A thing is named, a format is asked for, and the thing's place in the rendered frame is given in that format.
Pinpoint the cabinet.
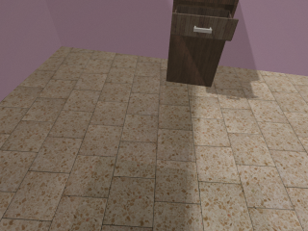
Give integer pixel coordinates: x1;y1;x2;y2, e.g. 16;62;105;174
166;0;239;88

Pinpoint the drawer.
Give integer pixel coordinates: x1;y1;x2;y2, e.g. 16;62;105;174
170;6;239;41

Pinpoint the handle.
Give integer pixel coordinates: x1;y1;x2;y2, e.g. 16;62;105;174
193;26;213;34

